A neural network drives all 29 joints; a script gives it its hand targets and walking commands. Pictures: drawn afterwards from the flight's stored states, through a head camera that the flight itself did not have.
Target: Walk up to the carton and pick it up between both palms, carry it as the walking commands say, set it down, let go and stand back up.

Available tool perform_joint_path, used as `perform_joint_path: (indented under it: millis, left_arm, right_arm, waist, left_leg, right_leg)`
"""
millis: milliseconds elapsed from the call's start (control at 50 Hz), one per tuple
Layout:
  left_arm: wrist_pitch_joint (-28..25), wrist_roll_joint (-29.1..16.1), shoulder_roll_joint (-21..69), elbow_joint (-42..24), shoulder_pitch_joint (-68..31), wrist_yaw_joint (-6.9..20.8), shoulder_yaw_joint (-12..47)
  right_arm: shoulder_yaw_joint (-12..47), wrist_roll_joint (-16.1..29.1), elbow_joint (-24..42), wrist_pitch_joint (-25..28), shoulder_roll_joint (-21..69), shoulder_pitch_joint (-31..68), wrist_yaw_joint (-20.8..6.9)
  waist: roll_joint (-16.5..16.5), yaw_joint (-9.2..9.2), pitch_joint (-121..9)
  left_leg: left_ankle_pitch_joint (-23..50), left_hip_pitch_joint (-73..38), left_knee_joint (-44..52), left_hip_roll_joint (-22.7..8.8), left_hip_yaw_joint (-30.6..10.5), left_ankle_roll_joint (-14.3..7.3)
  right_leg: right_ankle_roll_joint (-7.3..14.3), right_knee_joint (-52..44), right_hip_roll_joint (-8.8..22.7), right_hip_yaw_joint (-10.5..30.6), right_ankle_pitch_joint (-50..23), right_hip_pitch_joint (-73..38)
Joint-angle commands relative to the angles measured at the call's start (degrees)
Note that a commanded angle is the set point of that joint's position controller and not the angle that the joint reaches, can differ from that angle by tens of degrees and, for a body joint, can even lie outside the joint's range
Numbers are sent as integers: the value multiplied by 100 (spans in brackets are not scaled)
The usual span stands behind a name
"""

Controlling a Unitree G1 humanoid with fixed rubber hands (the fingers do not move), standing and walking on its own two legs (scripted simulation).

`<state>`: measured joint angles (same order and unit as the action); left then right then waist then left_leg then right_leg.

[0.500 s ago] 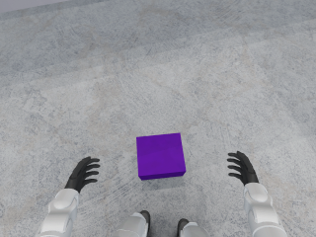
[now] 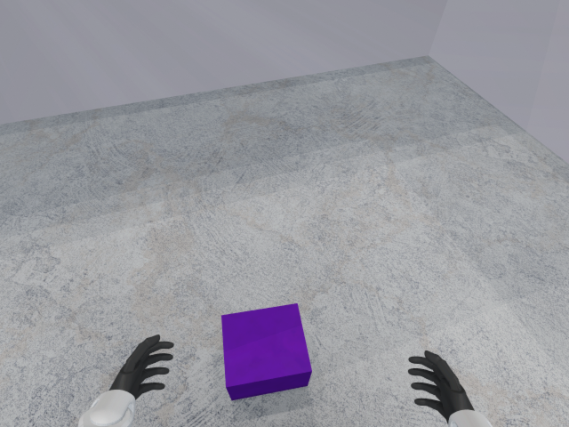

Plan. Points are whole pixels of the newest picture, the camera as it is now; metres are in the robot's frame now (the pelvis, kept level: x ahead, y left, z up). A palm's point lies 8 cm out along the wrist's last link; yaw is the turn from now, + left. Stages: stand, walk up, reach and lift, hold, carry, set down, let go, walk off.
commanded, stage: let go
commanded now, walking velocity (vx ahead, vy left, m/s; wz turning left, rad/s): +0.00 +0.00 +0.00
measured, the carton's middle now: (265, 351) +0.43 +0.06 -0.69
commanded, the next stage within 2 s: stand in 0.26 s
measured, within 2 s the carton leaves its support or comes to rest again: neither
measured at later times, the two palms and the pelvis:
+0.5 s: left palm (72, 422) +0.13 +0.30 -0.09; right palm out of the picture +0.14 -0.27 -0.07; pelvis +0.00 +0.02 +0.00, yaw +0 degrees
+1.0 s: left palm out of the picture +0.13 +0.32 -0.10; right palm out of the picture +0.12 -0.27 -0.08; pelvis +0.01 +0.03 +0.00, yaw +0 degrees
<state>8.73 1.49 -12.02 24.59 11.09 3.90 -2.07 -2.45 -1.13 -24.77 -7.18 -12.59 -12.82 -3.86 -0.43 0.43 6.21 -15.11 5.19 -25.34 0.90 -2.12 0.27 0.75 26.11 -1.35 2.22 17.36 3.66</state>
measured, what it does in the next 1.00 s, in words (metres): stands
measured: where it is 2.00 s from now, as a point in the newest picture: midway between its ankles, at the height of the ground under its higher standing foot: outside the picture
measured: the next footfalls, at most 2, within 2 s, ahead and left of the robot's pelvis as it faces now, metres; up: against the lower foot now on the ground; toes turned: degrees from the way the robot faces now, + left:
none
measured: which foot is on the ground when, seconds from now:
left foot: down 0.00-1.00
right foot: down 0.00-1.00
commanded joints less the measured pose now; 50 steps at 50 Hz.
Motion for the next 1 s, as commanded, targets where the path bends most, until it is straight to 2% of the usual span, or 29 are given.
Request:
perform_joint_path:
  millis: [0, 160, 240, 260, 280, 300, 340, 360, 480, 620, 800, 980]
  left_arm:
    - [136, -21, -632, -621, -171, -119, -192]
    - [445, -78, -489, -747, -159, -302, -115]
    - [526, -70, -430, -781, -124, -397, -132]
    - [9, 116, -1253, -31, -240, -533, -338]
    - [-249, 128, -1258, 108, -196, -559, -306]
    - [-413, 146, -1206, 202, -226, -535, -279]
    - [-617, 160, -1136, 364, -245, -467, -271]
    - [-680, 154, -1121, 470, -240, -422, -253]
    - [-843, 107, -1352, 970, -194, -445, -207]
    - [-885, 70, -1555, 1453, -130, -524, -127]
    - [-905, 38, -1663, 1898, -220, -565, -58]
    - [-928, 21, -1730, 2236, -319, -566, -25]
  right_arm:
    - [-140, 84, 567, 121, -549, 198, 50]
    - [-74, 262, 459, 201, -497, 45, 139]
    - [-82, 268, 412, 188, -465, 49, 131]
    - [-251, -215, -320, 360, -1163, 95, 374]
    - [-308, -270, -364, 459, -1250, 65, 464]
    - [-284, -281, -453, 536, -1262, 141, 486]
    - [-246, -236, -610, 641, -1230, 323, 486]
    - [-229, -193, -696, 672, -1226, 387, 460]
    - [-215, -124, -1124, 749, -1380, 403, 454]
    - [-167, -90, -1545, 741, -1579, 427, 503]
    - [-117, -66, -1939, 757, -1680, 525, 525]
    - [-85, -46, -2278, 773, -1720, 603, 524]
  waist:
    - [-64, -72, -423]
    - [-116, 20, -641]
    - [2, 14, -712]
    - [-528, -175, -301]
    - [-354, -70, -327]
    - [-136, -46, -342]
    - [159, -62, -462]
    - [228, -79, -592]
    - [155, -28, -954]
    - [145, -4, -983]
    - [76, -2, -910]
    - [28, -8, -798]
  left_leg:
    - [1192, -167, 180, 320, 277, -31]
    - [1237, 161, 10, 347, 167, 33]
    - [1234, 306, -54, 297, 48, 58]
    - [758, 954, 61, -271, -231, 41]
    - [185, 908, 137, -299, -330, -13]
    - [-231, 997, 220, -318, -403, -35]
    - [-580, 1207, 372, -393, -526, -77]
    - [-451, 1194, 382, -409, -537, -88]
    - [1298, 578, 58, -478, -482, -103]
    - [2088, 295, 58, -534, -472, -92]
    - [2269, 172, 218, -564, -475, -96]
    - [1909, 159, 449, -583, -518, -111]
  right_leg:
    - [-249, -408, 3, -125, -1751, 223]
    - [-148, -227, -25, -179, -1911, 329]
    - [-63, -137, -60, -225, -1702, 521]
    - [-187, -298, 288, 41, -352, 862]
    - [-158, -396, 344, 205, 223, 960]
    - [-145, -383, 350, 266, 404, 1005]
    - [-121, -231, 311, 248, 180, 799]
    - [-110, -195, 314, 244, -85, 656]
    - [-108, -193, 445, 313, -1132, 508]
    - [-94, -190, 514, 320, -1768, 363]
    - [-96, -321, 582, 351, -1929, 213]
    - [-75, -552, 636, 409, -1715, 155]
